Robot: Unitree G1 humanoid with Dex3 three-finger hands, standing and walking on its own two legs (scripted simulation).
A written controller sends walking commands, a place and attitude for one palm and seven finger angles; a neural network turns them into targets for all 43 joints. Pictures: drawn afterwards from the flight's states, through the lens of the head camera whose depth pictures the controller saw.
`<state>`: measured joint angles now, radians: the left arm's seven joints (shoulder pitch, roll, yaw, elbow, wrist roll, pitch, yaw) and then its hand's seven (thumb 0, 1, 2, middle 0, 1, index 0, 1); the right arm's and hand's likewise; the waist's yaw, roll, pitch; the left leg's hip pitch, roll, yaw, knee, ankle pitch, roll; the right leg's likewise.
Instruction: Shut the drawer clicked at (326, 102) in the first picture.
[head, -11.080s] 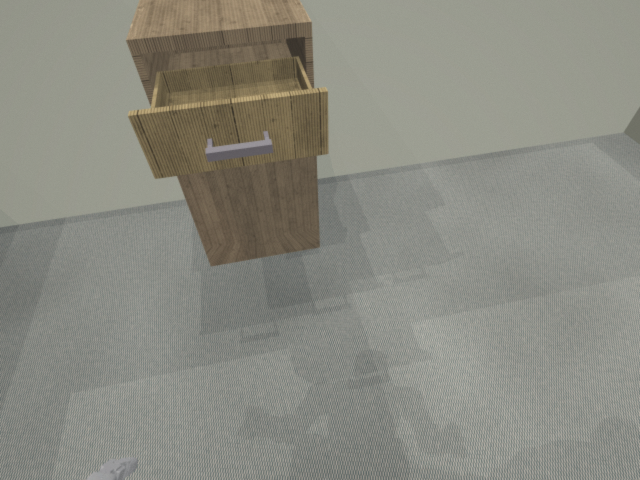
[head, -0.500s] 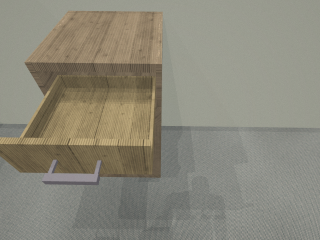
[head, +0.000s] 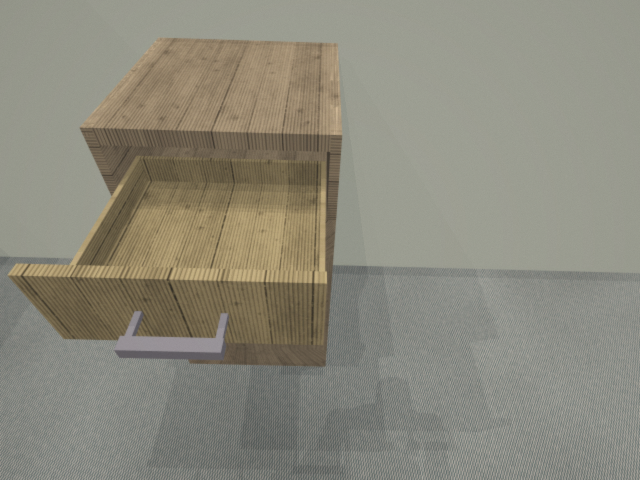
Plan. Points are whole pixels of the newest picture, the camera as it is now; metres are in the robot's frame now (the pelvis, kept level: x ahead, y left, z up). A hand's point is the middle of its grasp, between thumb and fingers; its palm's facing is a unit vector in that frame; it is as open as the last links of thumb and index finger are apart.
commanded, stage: come to a stop and stand still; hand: left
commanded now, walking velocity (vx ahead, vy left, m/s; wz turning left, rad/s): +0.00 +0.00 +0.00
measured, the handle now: (176, 333) +0.30 +0.22 +0.00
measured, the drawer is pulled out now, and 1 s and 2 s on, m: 0.30 0.30 0.27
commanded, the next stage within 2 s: look again from close up in 0.58 s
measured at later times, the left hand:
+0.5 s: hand out of the picture -0.05 +0.19 -0.17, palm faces +0.04 -0.99 -0.16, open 7.4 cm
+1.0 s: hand out of the picture -0.03 +0.18 -0.17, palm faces +0.03 -0.99 -0.14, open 7.4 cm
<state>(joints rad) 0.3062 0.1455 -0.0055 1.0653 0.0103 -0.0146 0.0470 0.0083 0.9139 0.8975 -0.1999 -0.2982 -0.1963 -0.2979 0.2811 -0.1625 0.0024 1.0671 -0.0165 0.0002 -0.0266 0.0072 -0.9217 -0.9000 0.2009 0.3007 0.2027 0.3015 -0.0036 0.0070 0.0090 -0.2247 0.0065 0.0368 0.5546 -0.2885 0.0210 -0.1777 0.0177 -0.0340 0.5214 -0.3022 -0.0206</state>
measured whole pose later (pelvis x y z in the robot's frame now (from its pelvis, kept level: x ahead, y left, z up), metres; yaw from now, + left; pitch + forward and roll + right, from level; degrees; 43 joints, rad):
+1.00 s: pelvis -0.01 +0.03 +0.01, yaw -1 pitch -2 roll +0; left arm 0.35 0.12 -0.01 1.10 0.01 -0.02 0.04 0.00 0.91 0.90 -0.20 -0.30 -0.19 -0.30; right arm 0.29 -0.13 0.01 1.14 -0.01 -0.01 -0.02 0.00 -0.91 -0.90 0.20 0.30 0.20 0.30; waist 0.01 -0.02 0.02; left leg -0.20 -0.04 0.07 0.44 -0.22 0.07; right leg -0.18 -0.03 0.00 0.45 -0.25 0.03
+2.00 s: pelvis -0.02 -0.03 -0.06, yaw +3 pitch +9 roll -1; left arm 0.61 0.22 0.13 -0.19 -0.28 -0.30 -0.31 0.02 0.90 0.90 -0.77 -0.92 -0.76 -0.91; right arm 0.22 -0.18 0.04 0.53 0.04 -0.19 -0.06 0.01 -0.90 -0.90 0.21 0.30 0.21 0.30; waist 0.03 0.05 -0.13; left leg -0.74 0.02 -0.04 1.03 -0.46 -0.01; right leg -0.67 0.02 -0.11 1.02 -0.51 -0.06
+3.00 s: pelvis +0.00 +0.01 -0.03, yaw +2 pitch +3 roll -1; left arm 0.75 0.22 0.07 -0.54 -0.23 -0.09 -0.15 0.02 0.90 0.90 -1.40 -1.60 -1.40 -1.60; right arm 0.27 -0.22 0.04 0.52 0.06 -0.25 -0.04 0.01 -0.90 -0.90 0.21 0.30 0.21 0.30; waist 0.03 0.06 -0.11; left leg -0.48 -0.01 0.01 0.84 -0.42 0.03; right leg -0.42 0.00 -0.07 0.80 -0.44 -0.01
